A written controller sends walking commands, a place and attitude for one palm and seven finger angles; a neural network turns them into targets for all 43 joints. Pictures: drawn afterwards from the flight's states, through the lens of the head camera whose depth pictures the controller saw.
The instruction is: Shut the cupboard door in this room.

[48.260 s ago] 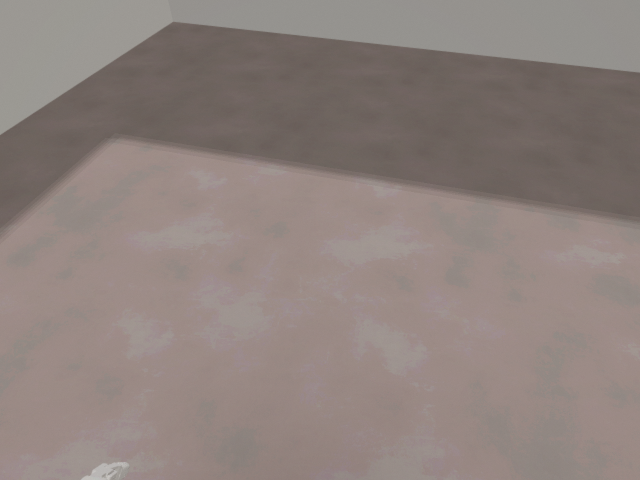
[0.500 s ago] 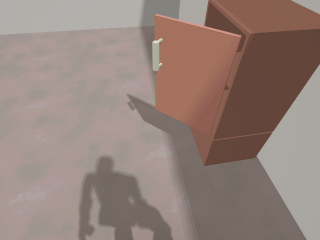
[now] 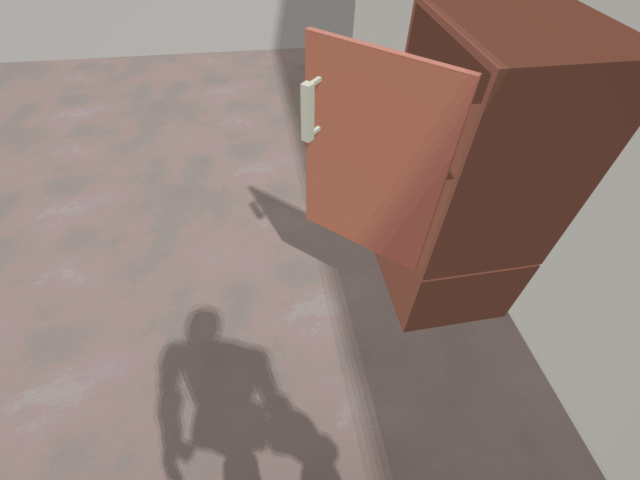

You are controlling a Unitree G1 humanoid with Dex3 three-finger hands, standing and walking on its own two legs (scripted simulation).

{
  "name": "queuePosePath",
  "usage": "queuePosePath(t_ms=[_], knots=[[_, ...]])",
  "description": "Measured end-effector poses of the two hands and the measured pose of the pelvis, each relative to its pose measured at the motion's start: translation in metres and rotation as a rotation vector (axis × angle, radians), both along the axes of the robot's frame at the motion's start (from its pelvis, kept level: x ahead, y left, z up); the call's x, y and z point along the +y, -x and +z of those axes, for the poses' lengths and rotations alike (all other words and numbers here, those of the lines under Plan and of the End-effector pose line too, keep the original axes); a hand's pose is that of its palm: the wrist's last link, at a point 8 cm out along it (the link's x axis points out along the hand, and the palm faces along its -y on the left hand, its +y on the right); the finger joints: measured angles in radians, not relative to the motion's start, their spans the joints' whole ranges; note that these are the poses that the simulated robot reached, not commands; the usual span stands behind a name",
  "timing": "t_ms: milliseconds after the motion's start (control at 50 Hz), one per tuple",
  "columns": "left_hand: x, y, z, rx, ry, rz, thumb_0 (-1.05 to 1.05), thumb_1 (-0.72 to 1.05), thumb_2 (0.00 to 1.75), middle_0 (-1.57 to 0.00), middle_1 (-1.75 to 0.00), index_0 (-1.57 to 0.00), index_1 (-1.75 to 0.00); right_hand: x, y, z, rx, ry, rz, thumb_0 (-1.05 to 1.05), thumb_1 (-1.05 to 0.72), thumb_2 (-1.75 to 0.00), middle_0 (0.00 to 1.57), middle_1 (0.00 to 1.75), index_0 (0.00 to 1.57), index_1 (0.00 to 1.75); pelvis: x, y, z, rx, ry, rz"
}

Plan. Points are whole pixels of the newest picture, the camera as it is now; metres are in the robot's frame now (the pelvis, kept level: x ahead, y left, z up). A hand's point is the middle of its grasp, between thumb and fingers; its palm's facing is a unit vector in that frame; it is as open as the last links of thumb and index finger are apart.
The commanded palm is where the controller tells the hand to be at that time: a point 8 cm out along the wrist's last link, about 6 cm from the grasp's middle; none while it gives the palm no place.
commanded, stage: look to check the result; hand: left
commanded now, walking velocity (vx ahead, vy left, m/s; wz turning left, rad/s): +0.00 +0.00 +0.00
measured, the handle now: (312, 109) +0.93 +0.07 -0.01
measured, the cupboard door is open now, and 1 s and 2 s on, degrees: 46 46 46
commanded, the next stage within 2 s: walk to a spot facing it in 0.46 s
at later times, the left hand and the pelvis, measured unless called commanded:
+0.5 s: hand out of the picture +0.04 +0.18 -0.17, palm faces +0.01 -0.98 -0.22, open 7.4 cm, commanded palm none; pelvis +0.02 -0.01 +0.00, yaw +0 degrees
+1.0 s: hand out of the picture +0.03 +0.21 -0.21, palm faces +0.23 -0.95 -0.21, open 7.4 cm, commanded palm none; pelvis +0.02 +0.01 -0.03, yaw +12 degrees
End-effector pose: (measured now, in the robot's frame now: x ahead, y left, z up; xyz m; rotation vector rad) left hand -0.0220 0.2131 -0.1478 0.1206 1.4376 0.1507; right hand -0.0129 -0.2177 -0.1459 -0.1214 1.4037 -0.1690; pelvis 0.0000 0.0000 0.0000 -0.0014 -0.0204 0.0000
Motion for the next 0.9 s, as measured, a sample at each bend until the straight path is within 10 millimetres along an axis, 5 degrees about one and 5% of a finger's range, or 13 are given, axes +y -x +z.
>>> queuePosePath(t_ms=[200,660,900], knots=[[0.009,-0.007,0.004,0.016,-0.03,-0.008,0.0,0.91,0.9,-0.2,-0.3,-0.2,-0.3,-0.012,-0.013,0.001,-0.001,0.013,0.005,0.0,-0.91,-0.89,0.2,0.3,0.2,0.29,-0.004,-0.008,0.001,-0.001,0.0,-0.004],[0.016,-0.072,0.009,-0.092,-0.062,-0.033,0.0,0.91,0.9,-0.2,-0.3,-0.2,-0.3,-0.038,-0.063,0.008,-0.057,0.057,0.047,0.0,-0.91,-0.89,0.2,0.3,0.2,0.29,-0.012,-0.029,0.003,0.0,-0.002,0.011],[0.026,-0.055,-0.011,-0.124,-0.063,0.114,0.0,0.91,0.9,-0.2,-0.3,-0.2,-0.3,-0.023,-0.086,-0.005,-0.01,0.049,0.147,0.0,-0.91,-0.89,0.2,0.3,0.2,0.29,-0.004,-0.025,-0.015,-0.006,0.025,0.15]])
